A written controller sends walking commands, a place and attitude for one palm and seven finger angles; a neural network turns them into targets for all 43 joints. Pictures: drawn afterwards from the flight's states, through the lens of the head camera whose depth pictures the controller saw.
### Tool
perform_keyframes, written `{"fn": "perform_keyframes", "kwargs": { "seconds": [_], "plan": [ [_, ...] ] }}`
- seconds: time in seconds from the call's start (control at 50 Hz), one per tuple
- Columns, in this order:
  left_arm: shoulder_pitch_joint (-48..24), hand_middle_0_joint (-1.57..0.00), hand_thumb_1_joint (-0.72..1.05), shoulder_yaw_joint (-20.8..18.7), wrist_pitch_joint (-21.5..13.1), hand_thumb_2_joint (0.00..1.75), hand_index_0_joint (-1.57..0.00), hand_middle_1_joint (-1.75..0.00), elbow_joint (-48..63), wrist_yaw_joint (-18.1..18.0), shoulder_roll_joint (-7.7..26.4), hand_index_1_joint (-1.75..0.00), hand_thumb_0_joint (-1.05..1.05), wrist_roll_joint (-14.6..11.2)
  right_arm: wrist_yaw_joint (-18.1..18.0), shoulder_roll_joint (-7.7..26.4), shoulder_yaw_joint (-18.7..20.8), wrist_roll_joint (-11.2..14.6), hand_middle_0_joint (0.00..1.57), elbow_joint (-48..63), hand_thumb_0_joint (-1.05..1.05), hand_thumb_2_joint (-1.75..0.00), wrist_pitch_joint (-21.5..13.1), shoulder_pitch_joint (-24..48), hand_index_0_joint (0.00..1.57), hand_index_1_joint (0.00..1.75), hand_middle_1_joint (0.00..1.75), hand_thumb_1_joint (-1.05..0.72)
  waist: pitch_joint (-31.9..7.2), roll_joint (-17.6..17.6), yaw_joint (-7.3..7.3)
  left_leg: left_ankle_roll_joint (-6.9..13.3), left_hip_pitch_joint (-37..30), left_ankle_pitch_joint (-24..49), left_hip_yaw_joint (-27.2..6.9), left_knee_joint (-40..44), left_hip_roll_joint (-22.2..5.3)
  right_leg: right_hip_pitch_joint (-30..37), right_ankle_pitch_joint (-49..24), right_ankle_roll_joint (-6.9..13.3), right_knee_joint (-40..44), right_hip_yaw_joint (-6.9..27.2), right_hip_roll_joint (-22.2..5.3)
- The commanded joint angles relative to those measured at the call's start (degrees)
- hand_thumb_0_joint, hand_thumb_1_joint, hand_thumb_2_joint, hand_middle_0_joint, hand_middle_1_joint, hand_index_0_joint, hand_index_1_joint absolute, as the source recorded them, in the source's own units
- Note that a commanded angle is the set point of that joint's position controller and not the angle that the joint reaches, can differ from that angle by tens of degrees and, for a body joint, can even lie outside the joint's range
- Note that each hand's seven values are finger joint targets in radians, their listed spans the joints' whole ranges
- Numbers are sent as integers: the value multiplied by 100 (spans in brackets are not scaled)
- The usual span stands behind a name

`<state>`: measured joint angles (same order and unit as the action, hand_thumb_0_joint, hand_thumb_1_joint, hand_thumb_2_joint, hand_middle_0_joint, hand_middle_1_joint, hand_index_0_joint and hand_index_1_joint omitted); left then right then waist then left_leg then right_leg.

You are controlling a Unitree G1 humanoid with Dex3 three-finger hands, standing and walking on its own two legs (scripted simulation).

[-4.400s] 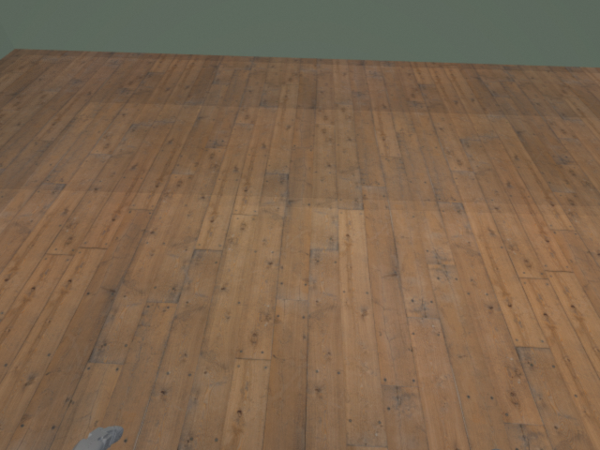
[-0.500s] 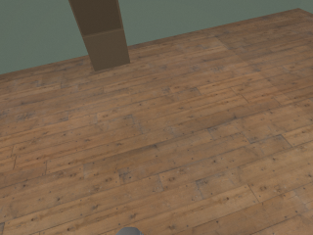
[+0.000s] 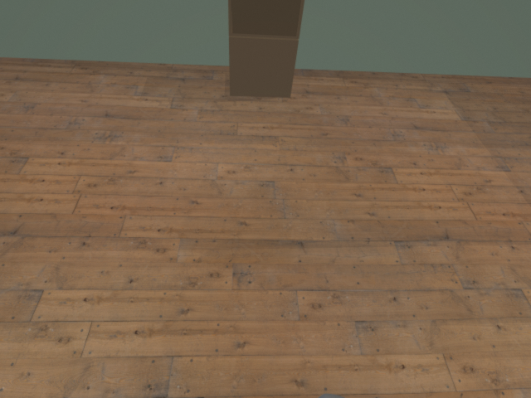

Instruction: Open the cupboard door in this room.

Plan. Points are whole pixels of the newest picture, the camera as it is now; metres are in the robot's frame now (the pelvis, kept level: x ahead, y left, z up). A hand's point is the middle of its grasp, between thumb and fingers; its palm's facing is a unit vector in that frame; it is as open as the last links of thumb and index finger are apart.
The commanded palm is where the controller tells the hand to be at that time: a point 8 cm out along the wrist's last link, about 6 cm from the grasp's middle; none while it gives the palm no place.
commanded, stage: turn or walk to find it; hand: left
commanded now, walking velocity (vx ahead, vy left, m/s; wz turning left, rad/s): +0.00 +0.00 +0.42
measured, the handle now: out of the picture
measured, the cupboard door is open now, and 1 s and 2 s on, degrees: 0 0 0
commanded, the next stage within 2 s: none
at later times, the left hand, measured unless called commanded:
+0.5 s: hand out of the picture +0.01 +0.14 -0.14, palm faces +0.23 -0.93 -0.27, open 7.4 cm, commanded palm none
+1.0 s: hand out of the picture -0.14 +0.21 -0.18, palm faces +0.47 -0.86 -0.23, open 7.4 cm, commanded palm none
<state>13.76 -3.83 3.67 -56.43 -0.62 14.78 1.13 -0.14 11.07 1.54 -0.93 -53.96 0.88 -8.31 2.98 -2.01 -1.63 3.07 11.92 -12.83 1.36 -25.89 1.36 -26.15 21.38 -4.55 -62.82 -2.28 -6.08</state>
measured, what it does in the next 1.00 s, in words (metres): steps on the spot, turning left: right foot, then left foot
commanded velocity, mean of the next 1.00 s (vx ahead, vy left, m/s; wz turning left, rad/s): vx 0.00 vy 0.00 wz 0.42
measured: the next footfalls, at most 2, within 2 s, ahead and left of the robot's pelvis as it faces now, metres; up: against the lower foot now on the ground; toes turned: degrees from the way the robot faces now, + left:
right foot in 0.26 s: +0.03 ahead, -0.14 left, +0.00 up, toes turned +3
left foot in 0.78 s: -0.08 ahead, +0.09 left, +0.00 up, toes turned +26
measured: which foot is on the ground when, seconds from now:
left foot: down 0.00-0.28, up 0.30-0.76, down 0.78-1.00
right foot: up 0.00-0.24, down 0.26-0.78, up 0.80-1.00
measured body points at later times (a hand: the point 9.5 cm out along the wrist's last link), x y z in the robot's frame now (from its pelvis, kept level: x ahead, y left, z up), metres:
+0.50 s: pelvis -0.04 -0.06 +0.00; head -0.02 -0.09 +0.45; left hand -0.01 +0.19 -0.12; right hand +0.03 -0.31 -0.17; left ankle -0.09 +0.10 -0.64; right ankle -0.01 -0.14 -0.74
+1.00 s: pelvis -0.09 +0.00 +0.00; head -0.08 +0.03 +0.45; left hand -0.16 +0.26 -0.16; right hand +0.11 -0.18 -0.13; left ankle -0.11 +0.07 -0.74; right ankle -0.04 -0.15 -0.66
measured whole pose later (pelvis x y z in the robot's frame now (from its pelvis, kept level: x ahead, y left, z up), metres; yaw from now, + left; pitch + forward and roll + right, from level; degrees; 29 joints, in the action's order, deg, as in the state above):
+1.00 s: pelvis -0.09 +0.00 +0.00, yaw +25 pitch -1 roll -2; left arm 13.2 -3.6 3.7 -56.6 -0.4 14.9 1.1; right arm -0.3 11.0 1.6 -1.0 -54.7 0.8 -9.1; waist 2.7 -1.8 -1.3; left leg 3.7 12.1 -13.3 1.2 -26.0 1.5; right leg -26.5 21.8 -4.5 -61.9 -2.9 -5.5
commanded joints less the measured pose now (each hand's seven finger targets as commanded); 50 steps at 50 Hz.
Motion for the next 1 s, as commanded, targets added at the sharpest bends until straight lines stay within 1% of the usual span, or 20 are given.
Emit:
{"fn": "perform_keyframes", "kwargs": {
  "seconds": [0.0,0.08,0.2,0.22,0.24,0.26,0.28,0.3,0.32,0.38,0.62,0.68,0.72,0.74,0.76,0.78,0.82,0.86,0.92,0.98],
  "plan": [
    [-85,-20,90,-103,-134,90,-20,-30,477,-42,368,-30,0,-10,-82,1126,353,0,20,272,0,-90,-39,-381,20,30,30,-90,-293,847,251,599,-439,1648,-1409,960,-1425,-302,5,-97,312,115,-7],
    [-422,-20,90,-71,-156,90,-20,-30,679,-59,280,-30,0,-32,-70,1167,404,-37,20,257,0,-90,3,-535,20,30,30,-90,-277,1007,386,738,-381,1452,-1838,882,-1483,-76,380,-46,1150,120,131],
    [142,-20,90,-64,-272,90,-20,-30,632,-98,212,-30,0,-85,-30,1139,450,-37,20,317,0,-90,51,-346,20,30,30,-90,-577,943,81,471,452,1409,-1984,342,-1110,1567,-504,114,3354,-10,419],
    [299,-20,90,-87,-318,90,-20,-30,606,-118,341,-30,0,-70,-11,1026,438,-2,20,331,0,-90,50,-345,20,30,30,-90,-653,589,-8,227,847,964,-1834,46,-859,2178,-949,159,4115,106,246],
    [444,-20,90,-164,-384,90,-20,-30,610,-161,748,-30,0,10,25,703,400,53,20,384,0,-90,50,-464,20,30,30,-90,-811,-494,-63,-155,1762,-203,-1200,-932,-293,2965,-753,467,4711,1175,-855],
    [393,-20,90,-232,-388,90,-20,-30,690,-170,1157,-30,0,51,20,536,380,20,20,555,0,-90,57,-364,20,30,30,-90,-576,-1638,-109,-474,2350,-1839,-404,-2212,337,2616,-1335,1107,4878,2323,-2071],
    [212,-20,90,-197,-337,90,-20,-30,799,-185,1105,-30,0,-3,21,834,477,-28,20,519,0,-90,132,-318,20,30,30,-90,-459,-1014,-71,-457,2032,-1908,-634,-3206,98,1771,-1336,1393,4893,2005,-2268],
    [-200,-20,90,-189,-381,90,-20,-30,859,-201,790,-30,0,-20,42,855,495,-67,20,351,0,-90,222,-432,20,30,30,-90,-217,-1235,114,-438,2007,-1543,-824,-3669,-81,1314,-701,1275,5061,1632,-1804],
    [-470,-20,90,-130,-365,90,-20,-30,918,-174,671,-30,0,-26,71,811,514,-65,20,208,0,-90,274,-519,20,30,30,-90,88,-818,252,-478,1967,-1167,-677,-4110,-89,1010,-361,1118,5100,1307,-1487],
    [-535,-20,90,-32,-427,90,-20,-30,896,-148,407,-30,0,-38,128,658,477,-57,20,-26,0,-90,284,-900,20,30,30,-90,100,-514,396,-627,2050,-500,-429,-4461,-175,1265,-1095,891,4834,373,-1008],
    [328,-20,90,-159,-394,90,-20,-30,464,-148,813,-30,0,74,100,496,304,16,20,134,0,-90,218,-66,20,30,30,-90,-227,-843,-106,-707,1369,-1340,145,-2241,-417,2015,-2385,1292,4305,82,-1527],
    [262,-20,90,-181,-364,90,-20,-30,381,-128,880,-30,0,75,80,493,275,52,20,157,0,-90,146,-198,20,30,30,-90,-400,-911,-16,-610,795,-1188,345,-1324,-312,1940,-2781,1201,3916,-65,-1557],
    [173,-20,90,-182,-316,90,-20,-30,381,-107,850,-30,0,16,71,606,287,34,20,74,0,-90,84,-541,20,30,30,-90,-555,-577,213,-520,-113,-119,368,-145,-303,1461,-2354,795,3331,-458,-1349],
    [204,-20,90,-147,-278,90,-20,-30,428,-89,676,-30,0,-39,71,901,342,19,20,35,0,-90,24,-740,20,30,30,-90,-750,226,339,-351,-806,533,-202,417,-732,895,-1668,490,2541,-727,-1021],
    [158,-20,90,-69,-248,90,-20,-30,628,-54,293,-30,0,-70,38,1465,470,-25,20,69,0,-90,-14,-899,20,30,30,-90,-647,1942,432,260,-1237,2105,-2090,744,-2142,-535,825,47,1383,-931,-244],
    [-266,-20,90,7,-183,90,-20,-30,773,-76,308,-30,0,-12,10,1694,507,-17,20,13,0,-90,40,-1104,20,30,30,-90,-529,1738,586,693,-712,2359,-2197,858,-2520,-471,1493,71,581,-411,-110],
    [-372,-20,90,-63,-116,90,-20,-30,623,-62,354,-30,0,17,-84,1378,424,-36,20,58,0,-90,10,-595,20,30,30,-90,-240,1597,406,637,-306,1571,-1812,981,-2016,-611,874,90,13,14,-185],
    [-233,-20,90,-91,-149,90,-20,-30,484,-4,396,-30,0,12,-106,1165,330,-25,20,199,0,-90,-22,-212,20,30,30,-90,-122,1280,236,487,-301,1905,-1333,864,-1573,-592,238,56,-152,65,-110],
    [-76,-20,90,-82,-172,90,-20,-30,374,2,402,-30,0,-7,-116,1130,318,10,20,204,0,-90,-76,-304,20,30,30,-90,-359,917,207,463,-643,2481,-1137,792,-1393,-518,-21,-34,-120,68,-24],
    [-205,-20,90,-75,-172,90,-20,-30,426,-28,392,-30,0,-16,-122,1118,332,16,20,158,0,-90,-81,-540,20,30,30,-90,-427,832,282,543,-836,2629,-1366,782,-1433,-519,-20,-99,127,136,0]
  ]
}}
